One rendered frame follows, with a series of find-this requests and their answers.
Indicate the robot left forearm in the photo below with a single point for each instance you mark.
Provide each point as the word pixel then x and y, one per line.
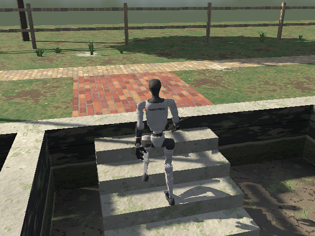
pixel 138 137

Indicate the robot left hand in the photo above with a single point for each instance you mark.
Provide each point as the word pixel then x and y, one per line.
pixel 138 153

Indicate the robot right hand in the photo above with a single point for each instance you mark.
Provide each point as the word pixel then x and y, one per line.
pixel 172 126

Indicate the right robot foot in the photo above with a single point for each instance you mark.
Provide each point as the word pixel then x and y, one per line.
pixel 171 201

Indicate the humanoid robot head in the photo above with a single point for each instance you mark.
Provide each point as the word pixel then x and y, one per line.
pixel 154 86

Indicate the robot right forearm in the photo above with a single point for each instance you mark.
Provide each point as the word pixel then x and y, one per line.
pixel 177 124

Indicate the left robot upper arm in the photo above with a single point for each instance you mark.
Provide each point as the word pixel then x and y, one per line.
pixel 139 114

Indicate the right robot upper arm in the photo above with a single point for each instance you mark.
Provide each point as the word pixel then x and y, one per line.
pixel 173 108

